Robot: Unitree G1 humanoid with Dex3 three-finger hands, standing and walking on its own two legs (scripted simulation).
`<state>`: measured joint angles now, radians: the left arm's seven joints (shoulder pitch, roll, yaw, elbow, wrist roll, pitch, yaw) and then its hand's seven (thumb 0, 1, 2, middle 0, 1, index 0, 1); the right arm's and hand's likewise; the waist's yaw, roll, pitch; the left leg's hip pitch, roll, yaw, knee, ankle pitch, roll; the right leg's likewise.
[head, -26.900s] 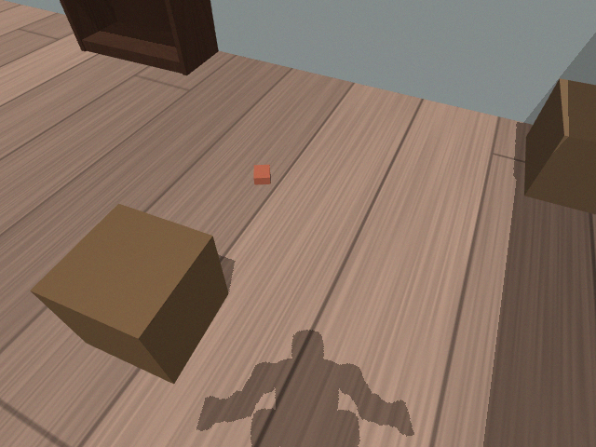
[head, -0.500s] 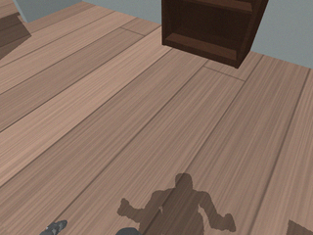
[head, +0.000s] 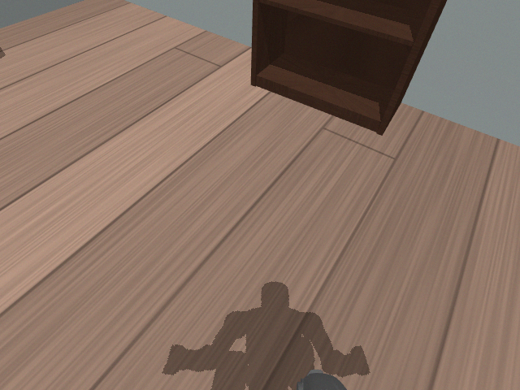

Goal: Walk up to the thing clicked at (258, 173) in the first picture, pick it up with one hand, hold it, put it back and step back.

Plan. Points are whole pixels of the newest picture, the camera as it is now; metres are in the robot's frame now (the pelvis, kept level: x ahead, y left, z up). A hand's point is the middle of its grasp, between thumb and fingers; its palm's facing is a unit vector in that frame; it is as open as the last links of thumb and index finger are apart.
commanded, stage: walk up
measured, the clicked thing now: out of the picture +0.46 -1.21 -0.75
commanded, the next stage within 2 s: stand in 1.76 s
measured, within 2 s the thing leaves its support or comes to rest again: neither
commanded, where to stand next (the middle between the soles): +0.38 -0.02 m, yaw +2 degrees
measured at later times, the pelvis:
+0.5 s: pelvis +0.18 -0.02 -0.02, yaw +2 degrees
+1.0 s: pelvis +0.29 -0.04 -0.02, yaw +1 degrees
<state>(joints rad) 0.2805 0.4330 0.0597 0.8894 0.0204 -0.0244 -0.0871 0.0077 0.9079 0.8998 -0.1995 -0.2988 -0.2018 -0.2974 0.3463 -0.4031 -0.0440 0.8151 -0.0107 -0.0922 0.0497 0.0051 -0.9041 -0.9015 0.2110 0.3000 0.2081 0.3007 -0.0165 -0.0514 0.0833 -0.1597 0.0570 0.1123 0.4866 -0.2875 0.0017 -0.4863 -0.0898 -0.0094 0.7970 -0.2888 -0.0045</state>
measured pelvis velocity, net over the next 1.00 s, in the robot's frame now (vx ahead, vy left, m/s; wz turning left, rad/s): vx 0.29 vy -0.04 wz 0.02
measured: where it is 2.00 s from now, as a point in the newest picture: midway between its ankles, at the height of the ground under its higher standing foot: (261, 362)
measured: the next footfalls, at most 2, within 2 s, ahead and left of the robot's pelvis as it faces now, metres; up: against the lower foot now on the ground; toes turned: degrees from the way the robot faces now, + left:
right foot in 0.10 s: +0.18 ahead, -0.15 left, +0.00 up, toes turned -4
left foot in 0.48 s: +0.34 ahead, +0.10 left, +0.00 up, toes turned +3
